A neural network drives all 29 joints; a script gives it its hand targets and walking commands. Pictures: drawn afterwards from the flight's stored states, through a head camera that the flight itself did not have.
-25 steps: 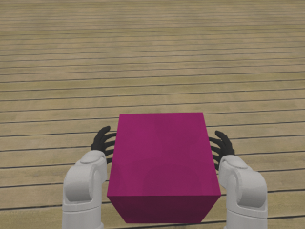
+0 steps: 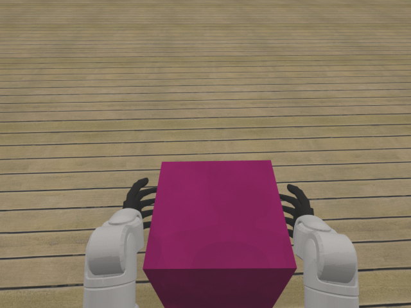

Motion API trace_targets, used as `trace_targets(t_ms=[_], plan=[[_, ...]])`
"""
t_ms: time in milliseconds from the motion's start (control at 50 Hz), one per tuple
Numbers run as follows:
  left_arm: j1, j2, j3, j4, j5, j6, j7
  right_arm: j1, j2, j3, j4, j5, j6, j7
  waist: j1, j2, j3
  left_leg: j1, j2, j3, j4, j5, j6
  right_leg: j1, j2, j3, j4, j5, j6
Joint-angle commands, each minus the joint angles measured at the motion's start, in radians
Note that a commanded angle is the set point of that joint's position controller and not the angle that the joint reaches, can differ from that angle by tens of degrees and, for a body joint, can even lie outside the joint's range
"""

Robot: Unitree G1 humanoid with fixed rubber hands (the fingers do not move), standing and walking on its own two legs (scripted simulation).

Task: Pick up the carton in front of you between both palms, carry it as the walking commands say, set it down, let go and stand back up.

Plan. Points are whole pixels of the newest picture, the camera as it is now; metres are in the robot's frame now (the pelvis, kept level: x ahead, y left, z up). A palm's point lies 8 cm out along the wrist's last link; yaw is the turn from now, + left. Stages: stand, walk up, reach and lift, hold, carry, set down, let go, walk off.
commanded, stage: carry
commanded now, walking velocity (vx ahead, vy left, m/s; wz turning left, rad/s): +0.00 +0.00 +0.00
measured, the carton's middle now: (217, 239) +0.26 +0.00 +0.01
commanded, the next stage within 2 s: none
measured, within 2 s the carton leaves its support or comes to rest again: neither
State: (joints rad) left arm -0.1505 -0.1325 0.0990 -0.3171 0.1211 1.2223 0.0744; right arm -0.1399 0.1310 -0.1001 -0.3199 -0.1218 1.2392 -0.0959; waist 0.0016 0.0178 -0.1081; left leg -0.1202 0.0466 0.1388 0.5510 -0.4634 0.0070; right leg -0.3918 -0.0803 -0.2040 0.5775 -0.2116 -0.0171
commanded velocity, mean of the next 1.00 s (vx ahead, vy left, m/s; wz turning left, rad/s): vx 0.00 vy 0.00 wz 0.00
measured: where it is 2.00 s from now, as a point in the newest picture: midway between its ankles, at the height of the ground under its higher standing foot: outside the picture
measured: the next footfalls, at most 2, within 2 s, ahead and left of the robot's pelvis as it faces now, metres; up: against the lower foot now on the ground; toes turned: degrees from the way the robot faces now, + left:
left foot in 1.96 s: +0.36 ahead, +0.12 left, +0.00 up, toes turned +7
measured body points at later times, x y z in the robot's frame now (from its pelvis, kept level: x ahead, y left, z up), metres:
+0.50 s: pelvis -0.04 +0.00 +0.00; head -0.07 +0.00 +0.45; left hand +0.23 +0.16 +0.05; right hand +0.23 -0.15 +0.05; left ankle -0.11 +0.09 -0.73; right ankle +0.05 -0.12 -0.73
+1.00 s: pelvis -0.05 +0.01 +0.00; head -0.06 +0.01 +0.45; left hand +0.25 +0.16 +0.03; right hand +0.25 -0.14 +0.03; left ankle -0.11 +0.09 -0.73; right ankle +0.05 -0.12 -0.73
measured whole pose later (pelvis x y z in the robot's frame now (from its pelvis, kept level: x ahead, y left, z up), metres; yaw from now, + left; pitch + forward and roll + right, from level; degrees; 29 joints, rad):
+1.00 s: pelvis -0.05 +0.01 +0.00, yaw +0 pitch +2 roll +0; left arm -0.19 -0.14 0.16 0.13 0.22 0.71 0.02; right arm -0.19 0.14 -0.14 0.13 -0.22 0.73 -0.05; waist 0.00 0.01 -0.07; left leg -0.20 0.02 0.15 0.58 -0.41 0.04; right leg -0.43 -0.10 -0.19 0.51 -0.10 -0.02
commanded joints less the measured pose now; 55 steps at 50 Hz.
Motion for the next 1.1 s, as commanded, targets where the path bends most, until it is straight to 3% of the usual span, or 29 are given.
trace_targets(t_ms=[0,120,280,560,680,760,940,1080], plan=[[-0.446,-0.914,-0.707,-0.048,-0.404,-0.003,-0.245,-0.511,0.889,0.708,-0.089,0.423,-0.017,0.275,-0.003,-0.001,-0.221,-0.073,0.113,-0.067,-0.087,0.479,0.006,0.229,-0.092,0.100,-0.032,0.356,-0.020],[-0.424,-0.937,-0.713,0.011,-0.381,-0.032,-0.257,-0.490,0.911,0.720,-0.033,0.400,-0.048,0.285,-0.001,-0.003,-0.188,-0.110,0.110,-0.078,-0.116,0.377,0.014,0.213,-0.094,0.107,-0.062,0.279,-0.015],[-0.440,-0.924,-0.701,0.061,-0.337,-0.138,-0.260,-0.509,0.895,0.713,0.019,0.354,-0.154,0.286,-0.001,-0.011,-0.169,-0.145,0.107,-0.093,-0.142,0.267,0.026,0.213,-0.096,0.118,-0.095,0.200,-0.008],[-0.410,-0.828,-0.540,0.261,-0.182,-0.379,-0.257,-0.478,0.809,0.568,0.213,0.200,-0.401,0.277,-0.002,-0.015,-0.183,-0.162,0.100,-0.102,-0.134,0.249,0.033,0.206,-0.101,0.123,-0.103,0.200,-0.007],[-0.474,-0.847,-0.442,0.415,-0.111,-0.517,-0.266,-0.547,0.830,0.475,0.362,0.134,-0.540,0.281,-0.001,-0.019,-0.195,-0.161,0.094,-0.103,-0.130,0.243,0.037,0.211,-0.099,0.123,-0.107,0.203,-0.008],[-0.515,-0.899,-0.437,0.468,-0.103,-0.580,-0.277,-0.593,0.883,0.474,0.412,0.128,-0.605,0.292,-0.002,-0.022,-0.223,-0.149,0.090,-0.103,-0.116,0.267,0.036,0.225,-0.099,0.124,-0.102,0.231,-0.014],[-0.443,-0.911,-0.521,0.385,-0.144,-0.532,-0.273,-0.525,0.893,0.553,0.334,0.176,-0.553,0.291,-0.003,-0.013,-0.273,-0.120,0.095,-0.095,-0.077,0.379,0.035,0.238,-0.102,0.114,-0.074,0.318,-0.024],[-0.457,-0.895,-0.513,0.377,-0.143,-0.522,-0.271,-0.532,0.873,0.538,0.329,0.170,-0.543,0.289,-0.003,-0.007,-0.229,-0.140,0.099,-0.098,-0.094,0.356,0.035,0.212,-0.097,0.111,-0.080,0.268,-0.014]])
